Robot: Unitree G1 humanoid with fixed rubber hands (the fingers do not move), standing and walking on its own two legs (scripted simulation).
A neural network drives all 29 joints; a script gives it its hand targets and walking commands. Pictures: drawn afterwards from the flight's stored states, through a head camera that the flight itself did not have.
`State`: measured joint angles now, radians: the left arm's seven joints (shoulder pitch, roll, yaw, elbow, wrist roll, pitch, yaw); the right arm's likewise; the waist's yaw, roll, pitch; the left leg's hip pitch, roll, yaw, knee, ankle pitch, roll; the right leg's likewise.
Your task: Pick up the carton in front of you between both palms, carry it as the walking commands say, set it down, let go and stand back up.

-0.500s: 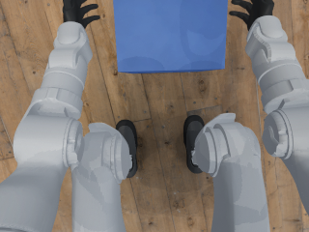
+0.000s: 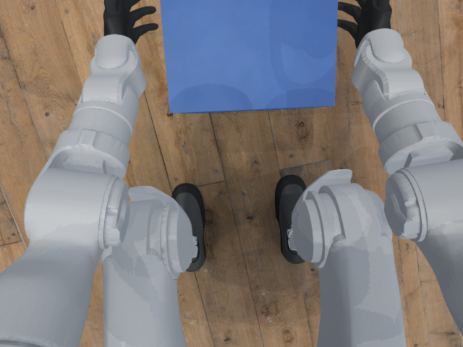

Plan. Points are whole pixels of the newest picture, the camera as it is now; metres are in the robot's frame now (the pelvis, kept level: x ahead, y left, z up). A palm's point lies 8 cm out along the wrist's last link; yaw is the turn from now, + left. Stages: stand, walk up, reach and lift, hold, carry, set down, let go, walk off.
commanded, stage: reach and lift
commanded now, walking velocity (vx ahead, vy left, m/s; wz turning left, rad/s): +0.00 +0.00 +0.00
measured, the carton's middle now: (245, 48) +0.51 -0.03 -0.25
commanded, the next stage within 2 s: none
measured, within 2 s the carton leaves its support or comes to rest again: leaves its support in 0.42 s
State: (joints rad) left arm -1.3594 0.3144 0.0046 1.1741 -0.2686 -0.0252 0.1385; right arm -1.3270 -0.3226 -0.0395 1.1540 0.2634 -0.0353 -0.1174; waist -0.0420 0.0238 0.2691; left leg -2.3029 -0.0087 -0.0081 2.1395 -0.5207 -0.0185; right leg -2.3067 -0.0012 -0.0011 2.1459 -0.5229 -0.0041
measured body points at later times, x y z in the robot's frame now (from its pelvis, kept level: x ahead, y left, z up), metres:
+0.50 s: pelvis +0.00 +0.01 -0.01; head +0.33 -0.02 +0.29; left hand +0.55 +0.12 -0.15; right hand +0.52 -0.19 -0.15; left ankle +0.12 +0.13 -0.34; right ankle +0.12 -0.12 -0.34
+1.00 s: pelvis +0.01 +0.01 +0.11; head +0.25 -0.01 +0.50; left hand +0.51 +0.11 +0.05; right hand +0.47 -0.19 +0.05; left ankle +0.12 +0.12 -0.34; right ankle +0.12 -0.12 -0.34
